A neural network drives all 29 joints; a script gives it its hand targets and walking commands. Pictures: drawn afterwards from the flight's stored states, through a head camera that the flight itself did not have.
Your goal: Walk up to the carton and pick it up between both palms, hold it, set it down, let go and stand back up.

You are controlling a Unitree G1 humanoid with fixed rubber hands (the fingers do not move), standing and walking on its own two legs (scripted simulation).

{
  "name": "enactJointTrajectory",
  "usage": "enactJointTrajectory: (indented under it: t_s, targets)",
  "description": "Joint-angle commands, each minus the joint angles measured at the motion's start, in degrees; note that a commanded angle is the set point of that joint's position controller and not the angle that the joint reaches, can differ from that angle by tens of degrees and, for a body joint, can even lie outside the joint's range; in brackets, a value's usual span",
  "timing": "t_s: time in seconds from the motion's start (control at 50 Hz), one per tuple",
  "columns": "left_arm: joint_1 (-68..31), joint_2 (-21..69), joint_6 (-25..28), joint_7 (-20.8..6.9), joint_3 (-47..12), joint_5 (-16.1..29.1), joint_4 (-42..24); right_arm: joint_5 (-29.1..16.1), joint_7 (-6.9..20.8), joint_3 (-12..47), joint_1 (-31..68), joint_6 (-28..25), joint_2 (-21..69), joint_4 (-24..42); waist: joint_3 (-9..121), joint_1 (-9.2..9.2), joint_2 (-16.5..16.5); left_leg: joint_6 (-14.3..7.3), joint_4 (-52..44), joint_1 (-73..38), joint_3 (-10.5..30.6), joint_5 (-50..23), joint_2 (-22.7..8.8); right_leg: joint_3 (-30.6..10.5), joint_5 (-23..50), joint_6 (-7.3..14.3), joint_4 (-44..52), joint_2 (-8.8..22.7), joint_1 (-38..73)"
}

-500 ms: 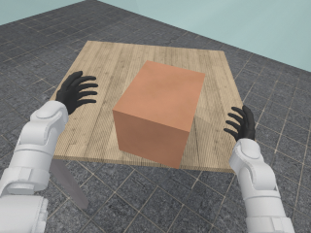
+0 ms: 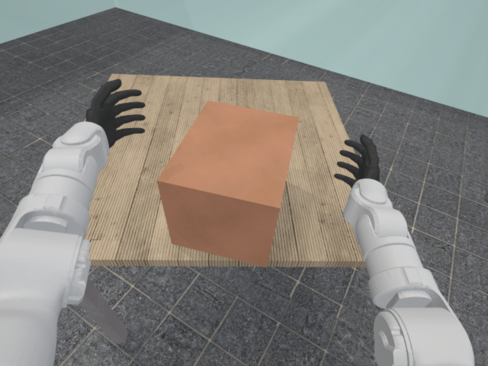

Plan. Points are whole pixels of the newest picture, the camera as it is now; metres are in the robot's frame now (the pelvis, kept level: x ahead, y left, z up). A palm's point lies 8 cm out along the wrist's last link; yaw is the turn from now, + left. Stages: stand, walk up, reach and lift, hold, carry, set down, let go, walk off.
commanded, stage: reach and lift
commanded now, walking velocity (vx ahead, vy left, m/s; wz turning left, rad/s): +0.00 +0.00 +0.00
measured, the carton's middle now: (235, 180) +0.49 +0.01 +0.02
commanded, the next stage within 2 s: none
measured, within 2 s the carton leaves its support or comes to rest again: neither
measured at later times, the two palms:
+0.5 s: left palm (124, 123) +0.48 +0.20 +0.17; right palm (351, 171) +0.42 -0.19 +0.11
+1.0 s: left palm (132, 165) +0.48 +0.21 +0.07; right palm (326, 189) +0.43 -0.17 +0.05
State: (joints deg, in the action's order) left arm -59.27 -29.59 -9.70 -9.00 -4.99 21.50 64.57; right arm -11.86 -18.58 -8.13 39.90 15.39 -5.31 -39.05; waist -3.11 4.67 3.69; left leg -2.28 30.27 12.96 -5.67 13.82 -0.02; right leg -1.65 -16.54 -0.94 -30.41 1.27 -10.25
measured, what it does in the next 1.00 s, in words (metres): stands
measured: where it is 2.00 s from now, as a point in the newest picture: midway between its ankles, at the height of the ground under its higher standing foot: outside the picture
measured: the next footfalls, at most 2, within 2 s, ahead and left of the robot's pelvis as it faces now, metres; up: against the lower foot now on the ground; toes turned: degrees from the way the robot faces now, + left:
none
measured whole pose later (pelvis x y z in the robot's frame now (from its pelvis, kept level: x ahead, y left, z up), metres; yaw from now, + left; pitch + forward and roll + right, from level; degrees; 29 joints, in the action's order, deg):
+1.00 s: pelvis +0.01 +0.01 -0.01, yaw +3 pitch +16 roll -3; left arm -63.0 -21.0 11.1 -5.1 -8.0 16.0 83.3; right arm -8.7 -17.2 -9.0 51.0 -13.0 -5.3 -71.0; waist 6.8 6.6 0.5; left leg -2.3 35.2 37.7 -1.9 13.7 -0.1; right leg 2.1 -14.9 -1.7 -29.9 1.0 -31.0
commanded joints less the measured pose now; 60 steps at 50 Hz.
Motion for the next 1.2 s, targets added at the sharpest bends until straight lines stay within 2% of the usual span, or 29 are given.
enactJointTrajectory:
  t_s: [0.0,0.1,0.12,0.14,0.16,0.28,0.52,0.6,0.66,0.68,0.76,0.82,0.88,0.94,1.0,1.08,1.1,1.14,1.18]
  targets:
    - [-31.72,-5.66,5.13,0.95,-8.86,3.33,-0.42,1.00,1.28,-2.39,38.93,-4.66,-7.28,4.54,31.20,10.05,-8.29,2.08,-2.68,-8.92,6.98,-12.79,-1.75,4.16,21.78,2.10,8.51,-1.83,-9.25]
    - [-35.45,-4.64,7.27,1.14,-10.64,3.94,6.62,1.28,1.76,-1.77,43.13,-6.58,-7.81,-2.24,31.77,10.63,-7.57,2.26,-2.07,-7.70,7.18,-13.65,-1.64,4.69,21.86,1.89,8.35,-2.13,-11.15]
    - [-36.06,-4.46,7.66,1.14,-11.05,4.02,6.85,1.51,1.62,-2.12,44.01,-7.27,-8.38,-2.80,33.36,11.18,-7.54,2.51,-1.73,-8.31,7.35,-15.02,-1.80,4.91,23.17,1.86,8.19,-2.35,-11.43]
    - [-36.31,-4.36,7.98,1.18,-10.93,3.91,7.42,1.18,1.60,-1.86,44.27,-7.82,-8.24,-3.36,34.61,10.91,-7.91,2.57,-1.37,-8.58,7.15,-15.99,-1.60,4.81,23.96,1.78,8.24,-2.31,-11.05]
    - [-37.28,-4.20,8.34,1.36,-11.17,3.75,7.33,1.41,1.58,-2.09,45.12,-8.30,-8.46,-5.08,35.41,11.49,-8.27,2.84,-1.21,-9.18,7.27,-17.21,-1.65,5.00,24.58,1.75,8.29,-2.41,-11.25]
    - [-37.44,-2.81,9.03,1.22,-11.54,2.29,10.26,1.15,1.42,-1.72,45.84,-10.21,-8.24,-10.47,37.72,12.13,-9.18,3.67,-0.41,-10.88,7.15,-22.06,-1.48,6.04,27.73,1.44,9.04,-2.74,-11.74]
    - [-33.18,-0.38,14.08,1.97,-7.66,-2.94,11.57,2.49,1.22,-0.42,41.45,-17.34,-5.11,-16.30,39.91,10.03,-8.53,4.63,2.85,-8.93,7.04,-26.01,-1.72,6.78,29.20,0.44,6.86,-3.09,-14.94]
    - [-32.22,0.33,16.55,2.23,-6.43,-3.93,13.07,3.22,1.24,-0.68,39.61,-20.44,-4.49,-18.73,41.99,10.24,-7.77,4.88,4.61,-6.89,7.02,-26.15,-1.73,7.00,29.97,0.07,5.38,-3.25,-16.37]
    - [-31.38,1.35,18.53,2.56,-5.96,-4.72,12.28,3.64,1.25,-1.04,37.96,-22.92,-3.85,-20.56,44.81,10.42,-8.36,5.38,5.98,-6.39,7.33,-26.65,-1.84,6.98,29.72,0.01,4.50,-3.19,-17.81]
    - [-30.47,1.59,18.93,2.55,-5.80,-5.01,14.77,4.23,1.23,-1.53,37.02,-23.64,-3.84,-22.81,43.81,10.84,-8.07,5.31,6.11,-5.42,7.33,-25.29,-1.76,6.94,28.89,0.01,4.20,-3.12,-19.14]
    - [-30.21,3.27,21.39,2.90,-5.42,-5.70,13.76,4.03,1.32,-1.33,36.12,-27.13,-2.86,-23.34,47.70,10.61,-8.68,5.87,7.96,-4.37,7.36,-26.48,-1.76,6.90,28.61,-0.10,2.91,-3.17,-20.81]
    - [-30.77,4.16,22.76,3.42,-4.42,-6.96,11.93,4.24,1.43,-2.31,35.80,-29.42,-2.90,-24.12,51.01,10.87,-10.78,6.80,9.20,-5.88,7.73,-29.72,-1.91,7.06,28.51,0.08,2.27,-3.30,-22.91]
    - [-31.44,4.72,23.82,4.26,-3.18,-7.95,8.86,4.18,1.94,-3.16,35.49,-30.94,-3.40,-23.96,55.86,10.63,-12.76,7.86,9.89,-8.50,8.22,-34.47,-1.98,7.40,28.71,0.52,2.29,-3.77,-24.12]
    - [-31.26,5.05,23.92,4.58,-2.46,-8.40,8.34,3.61,2.26,-2.85,35.18,-31.20,-3.31,-24.20,56.97,10.22,-13.24,7.96,9.71,-9.30,8.16,-35.51,-1.81,7.27,29.04,0.65,2.66,-3.85,-23.89]
    - [-31.44,5.83,24.05,4.91,-2.31,-8.95,7.76,4.43,2.30,-3.90,35.40,-31.86,-3.78,-24.73,57.53,11.12,-13.99,8.51,10.13,-10.35,8.52,-37.52,-2.00,7.53,29.01,0.78,2.75,-4.02,-25.23]
    - [-31.88,8.17,24.11,5.10,-2.03,-9.53,7.63,4.66,2.73,-3.92,36.15,-31.91,-2.20,-25.53,55.69,10.65,-13.75,8.33,9.94,-9.91,8.74,-37.26,-2.22,7.33,27.59,0.90,2.82,-3.96,-26.26]
    - [-31.52,9.17,24.11,5.18,-2.21,-9.71,7.36,4.96,2.66,-4.17,35.71,-32.03,-1.69,-25.03,56.48,11.12,-13.15,8.35,9.87,-10.11,8.75,-37.24,-2.16,7.41,27.93,0.85,2.95,-4.08,-26.03]
    - [-32.40,9.39,24.22,5.18,-1.25,-10.16,7.59,5.40,2.64,-4.28,36.68,-31.83,-0.31,-24.09,55.62,10.50,-12.39,7.83,9.75,-8.39,8.39,-35.53,-1.93,6.99,27.77,0.70,2.93,-3.75,-25.24]
    - [-32.61,10.74,24.02,5.17,-0.57,-11.11,8.65,6.55,2.59,-5.10,36.72,-31.68,0.72,-24.93,53.18,10.88,-11.14,7.37,9.27,-7.59,8.48,-33.85,-1.91,6.98,27.68,0.45,2.85,-3.64,-24.48]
